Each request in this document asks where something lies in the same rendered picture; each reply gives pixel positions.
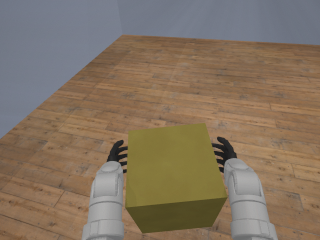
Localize robot left hand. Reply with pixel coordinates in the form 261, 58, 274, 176
106, 140, 128, 174

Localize carton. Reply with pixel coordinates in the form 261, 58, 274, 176
125, 123, 228, 234

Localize robot left forearm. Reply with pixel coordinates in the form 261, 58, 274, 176
81, 161, 124, 240

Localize robot right hand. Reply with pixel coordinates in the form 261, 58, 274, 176
212, 136, 237, 173

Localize robot right forearm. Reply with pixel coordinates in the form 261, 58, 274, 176
224, 158, 278, 240

